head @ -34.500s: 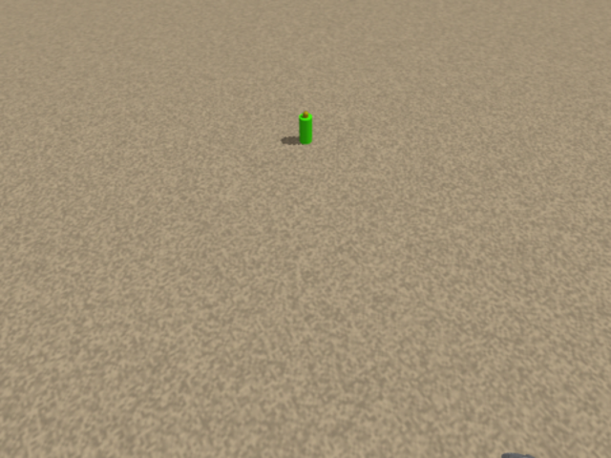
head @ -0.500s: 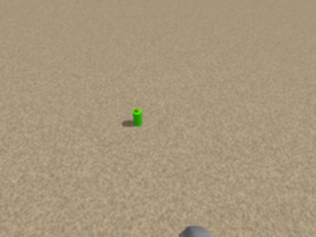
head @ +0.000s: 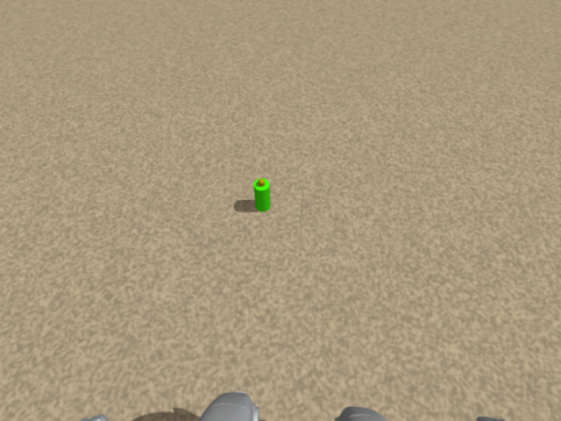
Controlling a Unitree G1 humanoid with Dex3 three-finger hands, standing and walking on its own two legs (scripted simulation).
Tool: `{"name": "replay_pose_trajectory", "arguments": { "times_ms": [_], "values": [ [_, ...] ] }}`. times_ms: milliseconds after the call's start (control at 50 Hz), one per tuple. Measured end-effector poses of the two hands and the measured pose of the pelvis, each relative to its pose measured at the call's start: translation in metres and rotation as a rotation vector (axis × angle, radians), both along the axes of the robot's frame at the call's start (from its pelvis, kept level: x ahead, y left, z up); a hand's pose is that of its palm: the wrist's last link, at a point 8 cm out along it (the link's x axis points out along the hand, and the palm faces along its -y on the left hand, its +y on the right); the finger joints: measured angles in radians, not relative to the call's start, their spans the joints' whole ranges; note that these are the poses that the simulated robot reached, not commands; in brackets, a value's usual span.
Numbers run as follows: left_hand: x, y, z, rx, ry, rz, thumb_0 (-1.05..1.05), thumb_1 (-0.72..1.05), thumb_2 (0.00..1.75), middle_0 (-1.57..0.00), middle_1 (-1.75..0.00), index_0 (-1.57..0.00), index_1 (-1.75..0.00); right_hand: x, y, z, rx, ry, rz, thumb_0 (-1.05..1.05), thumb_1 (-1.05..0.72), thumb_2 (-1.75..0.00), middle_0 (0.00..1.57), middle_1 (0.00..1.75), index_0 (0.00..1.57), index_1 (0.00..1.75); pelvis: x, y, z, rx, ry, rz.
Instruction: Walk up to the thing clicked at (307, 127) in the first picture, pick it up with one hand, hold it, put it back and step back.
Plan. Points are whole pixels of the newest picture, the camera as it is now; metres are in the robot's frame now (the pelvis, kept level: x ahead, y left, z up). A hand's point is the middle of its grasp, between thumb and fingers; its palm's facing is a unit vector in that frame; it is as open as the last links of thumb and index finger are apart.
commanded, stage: step back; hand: left
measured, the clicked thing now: (262, 193) +0.99 +0.13 -0.67
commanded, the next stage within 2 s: stand in 0.16 s
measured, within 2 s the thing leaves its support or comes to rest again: neither
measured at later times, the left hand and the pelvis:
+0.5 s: hand out of the picture +0.11 +0.26 -0.13, palm faces -0.05 -0.94 -0.34, open 7.4 cm; pelvis +0.01 +0.00 +0.02, yaw -2 degrees
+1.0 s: hand out of the picture +0.09 +0.26 -0.14, palm faces -0.07 -0.94 -0.33, open 7.4 cm; pelvis +0.01 +0.01 +0.02, yaw -2 degrees
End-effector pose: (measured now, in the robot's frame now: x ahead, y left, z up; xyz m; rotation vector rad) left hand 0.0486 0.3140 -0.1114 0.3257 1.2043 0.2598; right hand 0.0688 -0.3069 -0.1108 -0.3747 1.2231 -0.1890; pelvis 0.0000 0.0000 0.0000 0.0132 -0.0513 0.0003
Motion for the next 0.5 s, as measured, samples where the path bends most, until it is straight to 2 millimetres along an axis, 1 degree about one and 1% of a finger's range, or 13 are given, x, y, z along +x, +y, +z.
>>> {"name": "replay_pose_trajectory", "arguments": {
  "times_ms": [60,140,200,280,380,500],
  "values": [
    [0.019,0.003,-0.005,-0.015,-0.004,-0.01,0.01,0.9,0.9,-0.2,-0.3,-0.2,-0.3,0.012,0.013,0.002,0.009,-0.02,-0.002,0.0,-0.9,-0.9,0.2,0.3,0.21,0.3,0.004,0.005,0.0,-0.015,0.01,-0.011],
    [0.038,0.002,-0.006,-0.022,-0.018,-0.038,0.01,0.91,0.9,-0.2,-0.3,-0.2,-0.3,0.031,0.021,0.006,0.02,-0.055,-0.001,0.0,-0.9,-0.9,0.2,0.3,0.21,0.3,0.008,0.006,0.002,-0.031,0.02,-0.023],
    [0.046,-0.001,-0.003,-0.031,-0.022,-0.055,0.01,0.91,0.9,-0.2,-0.3,-0.2,-0.3,0.044,0.025,0.01,0.032,-0.089,-0.005,0.0,-0.9,-0.9,0.2,0.3,0.21,0.3,0.011,0.007,0.005,-0.032,0.02,-0.024],
    [0.05,-0.007,0.003,-0.047,-0.016,-0.065,0.01,0.91,0.9,-0.2,-0.3,-0.2,-0.3,0.053,0.027,0.015,0.049,-0.112,-0.001,0.0,-0.9,-0.9,0.2,0.3,0.21,0.3,0.015,0.008,0.011,-0.028,0.015,-0.025],
    [0.054,-0.012,0.01,-0.05,-0.02,-0.073,0.01,0.91,0.9,-0.2,-0.3,-0.2,-0.3,0.054,0.025,0.018,0.058,-0.119,-0.009,0.0,-0.9,-0.9,0.2,0.3,0.21,0.3,0.016,0.008,0.017,-0.02,0.002,-0.028],
    [0.051,-0.014,0.015,-0.044,-0.011,-0.079,0.01,0.91,0.9,-0.2,-0.3,-0.2,-0.3,0.038,0.018,0.019,0.06,-0.086,-0.034,0.0,-0.9,-0.9,0.2,0.3,0.21,0.3,0.013,0.005,0.021,-0.018,-0.002,-0.029]
  ]
}}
